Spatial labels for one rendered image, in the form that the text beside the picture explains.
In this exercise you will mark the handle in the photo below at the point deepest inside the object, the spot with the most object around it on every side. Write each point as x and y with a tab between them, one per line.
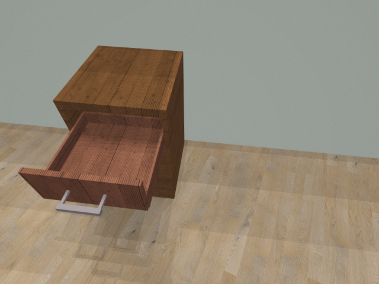
80	209

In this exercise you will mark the drawer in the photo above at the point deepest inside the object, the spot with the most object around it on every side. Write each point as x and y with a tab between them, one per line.
112	154

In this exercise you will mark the cabinet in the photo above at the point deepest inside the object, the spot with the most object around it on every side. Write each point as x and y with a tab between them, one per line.
131	81

